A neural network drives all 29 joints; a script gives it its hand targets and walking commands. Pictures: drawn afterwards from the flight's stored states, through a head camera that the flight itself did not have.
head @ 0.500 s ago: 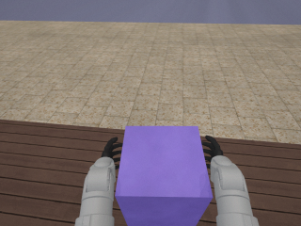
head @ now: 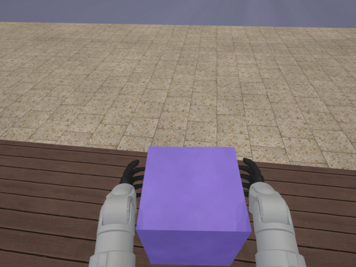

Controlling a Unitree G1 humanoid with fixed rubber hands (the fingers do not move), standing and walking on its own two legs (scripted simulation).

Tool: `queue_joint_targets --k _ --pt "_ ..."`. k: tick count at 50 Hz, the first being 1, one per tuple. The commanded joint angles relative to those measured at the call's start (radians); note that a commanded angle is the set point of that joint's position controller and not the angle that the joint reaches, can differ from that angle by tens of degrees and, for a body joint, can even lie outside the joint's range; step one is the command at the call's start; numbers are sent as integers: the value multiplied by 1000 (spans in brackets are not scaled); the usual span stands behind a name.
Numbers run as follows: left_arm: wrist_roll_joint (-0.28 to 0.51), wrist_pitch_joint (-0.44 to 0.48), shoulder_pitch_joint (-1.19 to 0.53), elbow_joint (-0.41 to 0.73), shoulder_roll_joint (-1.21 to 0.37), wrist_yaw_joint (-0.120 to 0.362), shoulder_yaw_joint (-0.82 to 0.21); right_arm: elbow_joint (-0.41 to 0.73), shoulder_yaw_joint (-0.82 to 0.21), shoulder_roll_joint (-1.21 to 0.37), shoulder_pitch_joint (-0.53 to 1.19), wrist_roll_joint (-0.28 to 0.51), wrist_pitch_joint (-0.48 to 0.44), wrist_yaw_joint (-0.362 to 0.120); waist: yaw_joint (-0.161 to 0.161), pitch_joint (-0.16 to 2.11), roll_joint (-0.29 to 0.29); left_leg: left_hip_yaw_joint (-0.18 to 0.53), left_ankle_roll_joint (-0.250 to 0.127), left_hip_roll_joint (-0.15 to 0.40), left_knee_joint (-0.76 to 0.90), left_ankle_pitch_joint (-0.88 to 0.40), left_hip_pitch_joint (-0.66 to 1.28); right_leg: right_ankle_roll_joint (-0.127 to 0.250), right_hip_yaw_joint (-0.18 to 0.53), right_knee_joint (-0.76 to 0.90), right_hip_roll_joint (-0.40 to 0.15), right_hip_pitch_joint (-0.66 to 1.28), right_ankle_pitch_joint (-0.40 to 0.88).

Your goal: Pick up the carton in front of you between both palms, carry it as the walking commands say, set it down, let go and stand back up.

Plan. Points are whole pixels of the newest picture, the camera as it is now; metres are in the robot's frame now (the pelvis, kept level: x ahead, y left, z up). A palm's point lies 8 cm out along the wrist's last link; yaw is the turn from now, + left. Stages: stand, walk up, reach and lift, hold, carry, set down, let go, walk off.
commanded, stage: hold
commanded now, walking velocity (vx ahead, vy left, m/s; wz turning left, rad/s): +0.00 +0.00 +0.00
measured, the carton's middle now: (190, 208) +0.29 +0.00 -0.03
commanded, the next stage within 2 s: carry in 0.10 s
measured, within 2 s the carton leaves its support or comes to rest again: neither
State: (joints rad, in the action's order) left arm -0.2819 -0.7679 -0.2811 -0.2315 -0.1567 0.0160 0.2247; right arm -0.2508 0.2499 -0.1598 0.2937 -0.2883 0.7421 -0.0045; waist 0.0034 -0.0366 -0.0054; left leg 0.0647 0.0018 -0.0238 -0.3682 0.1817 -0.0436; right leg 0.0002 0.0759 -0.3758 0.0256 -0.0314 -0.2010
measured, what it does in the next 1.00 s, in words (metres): walks ahead: left foot, then right foot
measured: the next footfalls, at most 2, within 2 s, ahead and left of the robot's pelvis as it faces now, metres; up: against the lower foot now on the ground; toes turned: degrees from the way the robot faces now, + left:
left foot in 0.58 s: +0.22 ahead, +0.09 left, +0.00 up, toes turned +8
right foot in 0.96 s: +0.53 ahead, -0.15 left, +0.00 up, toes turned -15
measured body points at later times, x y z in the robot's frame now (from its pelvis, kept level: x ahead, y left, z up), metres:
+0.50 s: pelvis +0.10 -0.02 +0.00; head +0.08 -0.01 +0.45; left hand +0.39 +0.13 +0.07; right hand +0.39 -0.18 +0.07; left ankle +0.10 +0.09 -0.72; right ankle +0.01 -0.13 -0.74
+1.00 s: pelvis +0.40 -0.05 -0.03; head +0.39 -0.06 +0.42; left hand +0.68 +0.08 +0.06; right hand +0.67 -0.22 +0.05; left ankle +0.20 +0.08 -0.72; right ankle +0.50 -0.14 -0.75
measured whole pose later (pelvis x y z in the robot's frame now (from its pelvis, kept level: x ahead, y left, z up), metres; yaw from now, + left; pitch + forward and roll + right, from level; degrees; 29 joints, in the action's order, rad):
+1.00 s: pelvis +0.40 -0.05 -0.03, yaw -1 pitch +4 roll -1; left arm -0.11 -1.22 -0.19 0.32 -0.14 -0.08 0.11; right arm 0.32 0.14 -0.13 0.20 -0.10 1.21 0.10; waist -0.01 0.10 0.05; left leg -0.13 0.05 0.12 -0.66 0.50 -0.04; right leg 0.07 -0.26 -0.56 -0.04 -0.50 -0.12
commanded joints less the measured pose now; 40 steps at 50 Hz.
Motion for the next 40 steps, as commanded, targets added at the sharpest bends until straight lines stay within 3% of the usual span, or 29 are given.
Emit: queue_joint_targets --k 1,4,5,7,8,10,12,14,15,16,17,18,19,20,21,22,23,26,28,29,30,31,32,33,34,36,40 --pt "255 36 -470 56 -896 208 -522 30 -531 -899 444 257 -15 -228 0 230 4 11 5 -53 45 -160 87 -4 4 65 53 -7 152" --pt "258 34 -454 69 -892 206 -527 43 -535 -894 427 260 -13 -226 -1 231 5 13 5 -54 46 -176 90 -4 5 66 54 -4 169" --pt "272 30 -488 64 -892 210 -547 47 -557 -898 461 270 -5 -231 -2 240 16 -12 -8 121 -30 -6 -47 11 9 -6 -117 -128 24" --pt "298 24 -505 105 -898 209 -579 75 -580 -906 465 293 1 -230 -2 230 13 35 -17 110 33 437 -147 21 43 39 -98 -210 -418" --pt "311 19 -526 135 -901 207 -603 104 -605 -907 480 310 6 -226 -5 204 17 51 -23 115 36 541 -183 24 49 32 -94 -256 -513" --pt "340 3 -539 181 -907 200 -646 154 -650 -909 497 337 25 -216 -5 238 38 70 -35 140 29 441 -170 22 9 -40 -80 -274 -376" --pt "382 -33 -517 243 -897 188 -705 213 -707 -899 452 369 61 -199 -10 334 75 132 -67 181 54 361 -125 8 -65 -159 -50 -259 -215" --pt "417 -87 -516 299 -873 178 -751 272 -745 -870 443 394 115 -181 -13 325 142 200 -111 231 105 475 -125 9 -134 -159 -18 -304 -256" --pt "439 -117 -524 324 -858 175 -766 305 -759 -853 450 408 144 -174 -13 296 160 200 -119 237 98 509 -171 13 -138 -117 -29 -285 -267" --pt "458 -149 -523 340 -847 171 -777 331 -773 -834 450 425 178 -168 -10 277 133 148 -104 213 69 477 -220 18 -126 -80 -41 -241 -260" --pt "471 -180 -508 349 -830 166 -779 352 -788 -817 449 441 211 -164 -5 266 66 61 -76 168 -21 387 -292 28 -73 -16 -80 -162 -252" --pt "483 -211 -467 356 -815 160 -782 372 -804 -809 445 463 243 -161 10 272 -80 -56 -37 103 -217 286 -417 67 92 66 -188 -54 -290" --pt "489 -238 -423 367 -792 151 -782 396 -825 -815 438 491 275 -160 22 270 -247 -154 2 43 -398 254 -610 132 307 124 -317 84 -201" --pt "487 -261 -407 395 -791 141 -784 430 -850 -823 458 524 302 -164 31 229 -281 -166 6 46 -406 347 -752 197 404 121 -381 160 -5" --pt "491 -283 -413 449 -794 130 -793 456 -870 -838 470 558 321 -167 39 233 -217 -155 1 59 -411 388 -783 218 379 95 -380 204 170" --pt "501 -304 -428 499 -800 123 -800 478 -877 -853 464 585 337 -168 36 268 -155 -160 -2 63 -387 376 -759 210 322 76 -369 224 260" --pt "521 -325 -430 545 -821 118 -815 501 -877 -861 432 602 352 -166 29 303 -125 -175 -4 58 -335 317 -703 184 255 70 -350 217 279" --pt "555 -375 -383 637 -842 124 -838 568 -864 -869 337 600 392 -151 20 353 -156 -250 2 5 -157 145 -462 125 59 49 -267 113 231" --pt "564 -400 -328 651 -843 137 -840 597 -849 -859 283 572 414 -143 1 408 -91 -292 -6 -9 2 -12 -43 74 -96 -87 -201 -133 182" --pt "566 -414 -294 653 -831 144 -838 602 -841 -844 226 557 427 -139 -16 456 -19 -183 -40 87 2 42 214 40 -148 -231 -171 -326 123" --pt "575 -432 -328 684 -809 149 -829 597 -833 -838 217 542 437 -134 -31 467 230 255 -131 357 126 237 338 -14 -231 -521 -77 -566 -113" --pt "594 -450 -385 697 -792 154 -841 598 -825 -834 250 534 444 -129 -35 404 272 472 -249 479 156 160 350 -4 -171 -649 -33 -749 -310" --pt "614 -458 -417 696 -793 159 -847 631 -827 -837 293 547 454 -127 -34 371 169 447 -275 499 144 87 302 17 -103 -746 -99 -789 -321" --pt "624 -463 -429 688 -796 162 -841 652 -831 -839 328 562 465 -125 -32 350 82 360 -253 469 139 7 245 27 -92 -770 -132 -791 -283" --pt "628 -467 -427 674 -804 161 -835 666 -834 -837 357 576 473 -124 -29 352 30 271 -215 439 163 27 207 26 -88 -732 -154 -772 -224" --pt "615 -471 -409 643 -816 153 -822 665 -841 -840 383 598 488 -129 -29 331 54 101 -154 367 207 -8 142 6 -134 -581 -148 -700 -139" --pt "553 -473 -342 583 -825 126 -791 613 -844 -833 356 619 504 -154 -24 292 123 -75 -128 289 193 -170 115 -16 -221 -323 -100 -624 -20"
